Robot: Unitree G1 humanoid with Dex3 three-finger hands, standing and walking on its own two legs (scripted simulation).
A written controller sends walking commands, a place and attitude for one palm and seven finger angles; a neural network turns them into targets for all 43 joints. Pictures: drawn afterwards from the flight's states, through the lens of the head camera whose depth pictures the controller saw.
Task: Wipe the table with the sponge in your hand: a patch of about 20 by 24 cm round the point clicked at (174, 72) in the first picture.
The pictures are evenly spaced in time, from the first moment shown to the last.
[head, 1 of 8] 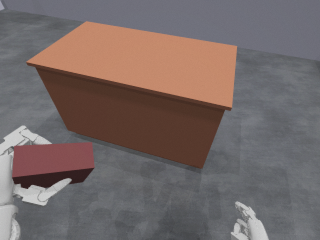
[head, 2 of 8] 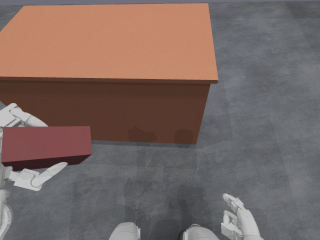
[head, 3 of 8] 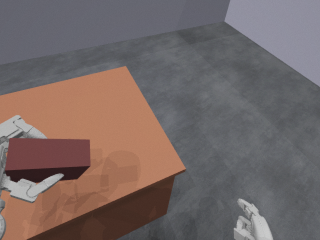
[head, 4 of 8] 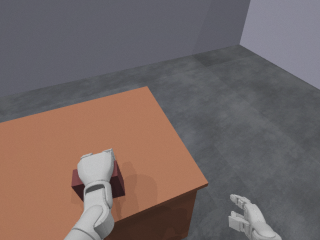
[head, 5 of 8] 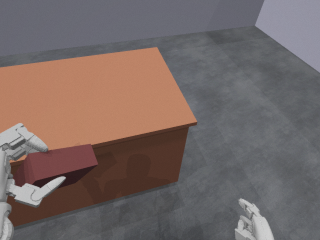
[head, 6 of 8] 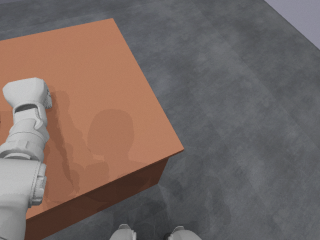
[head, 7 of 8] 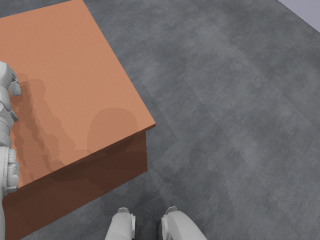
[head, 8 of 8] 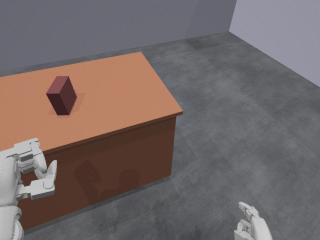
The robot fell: no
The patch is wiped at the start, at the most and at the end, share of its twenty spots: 0.00 1.00 1.00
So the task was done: no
